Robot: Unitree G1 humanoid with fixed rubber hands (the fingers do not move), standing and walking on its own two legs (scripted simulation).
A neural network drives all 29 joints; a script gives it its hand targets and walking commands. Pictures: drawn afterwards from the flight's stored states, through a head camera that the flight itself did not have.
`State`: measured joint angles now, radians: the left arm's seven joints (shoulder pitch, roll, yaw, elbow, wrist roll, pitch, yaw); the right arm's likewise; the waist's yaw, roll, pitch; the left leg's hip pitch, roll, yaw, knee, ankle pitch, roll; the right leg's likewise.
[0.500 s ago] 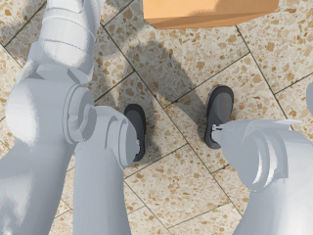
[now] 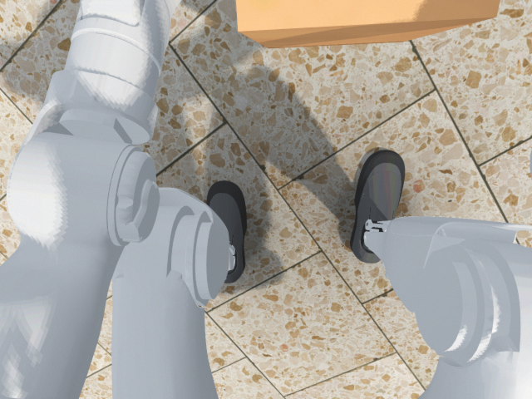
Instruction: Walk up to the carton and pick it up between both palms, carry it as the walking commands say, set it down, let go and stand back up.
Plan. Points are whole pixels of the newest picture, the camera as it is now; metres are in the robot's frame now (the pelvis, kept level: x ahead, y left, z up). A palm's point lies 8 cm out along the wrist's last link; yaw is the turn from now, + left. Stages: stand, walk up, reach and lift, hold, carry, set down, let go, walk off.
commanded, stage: reach and lift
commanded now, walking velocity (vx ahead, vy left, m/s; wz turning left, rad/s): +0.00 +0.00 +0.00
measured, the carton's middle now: out of the picture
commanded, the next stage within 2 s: none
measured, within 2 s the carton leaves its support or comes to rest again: leaves its support in 1.40 s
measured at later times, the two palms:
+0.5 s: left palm out of the picture +0.58 +0.10 -0.18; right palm out of the picture +0.60 -0.20 -0.18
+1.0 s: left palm out of the picture +0.58 +0.10 -0.18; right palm out of the picture +0.60 -0.21 -0.18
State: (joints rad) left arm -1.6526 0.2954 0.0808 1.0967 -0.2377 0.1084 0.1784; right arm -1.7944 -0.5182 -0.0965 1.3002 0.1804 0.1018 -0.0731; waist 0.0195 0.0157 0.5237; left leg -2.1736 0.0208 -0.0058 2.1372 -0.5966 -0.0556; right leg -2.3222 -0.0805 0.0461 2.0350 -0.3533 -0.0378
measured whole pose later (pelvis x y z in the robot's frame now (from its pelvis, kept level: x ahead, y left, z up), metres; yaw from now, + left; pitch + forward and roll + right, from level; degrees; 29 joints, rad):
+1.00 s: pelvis +0.01 +0.00 +0.00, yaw +0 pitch +37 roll +4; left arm -1.62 0.22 0.28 0.97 -0.11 0.19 0.03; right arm -1.79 -0.49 -0.10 1.21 0.06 0.17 0.05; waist 0.01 0.04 0.52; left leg -2.17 0.02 -0.01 2.15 -0.61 -0.06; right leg -2.32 -0.07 0.05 2.05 -0.37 -0.04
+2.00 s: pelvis +0.00 +0.00 +0.01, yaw -1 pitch +30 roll +5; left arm -1.54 0.17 0.33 0.72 -0.05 0.44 0.19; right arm -1.74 -0.38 -0.13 0.99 0.00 0.41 -0.11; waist 0.01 0.03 0.53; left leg -2.04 0.01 -0.01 2.15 -0.63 -0.06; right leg -2.20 -0.05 0.06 2.05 -0.37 -0.04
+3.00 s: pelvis -0.01 +0.00 +0.09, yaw -4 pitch +20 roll +4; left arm -1.32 0.07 0.44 0.54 0.05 0.51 0.14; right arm -1.54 -0.26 -0.18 0.86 -0.05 0.47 -0.13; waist 0.01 0.01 0.52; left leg -1.64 0.01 -0.01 1.90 -0.61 -0.06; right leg -1.80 -0.01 0.06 1.81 -0.37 -0.01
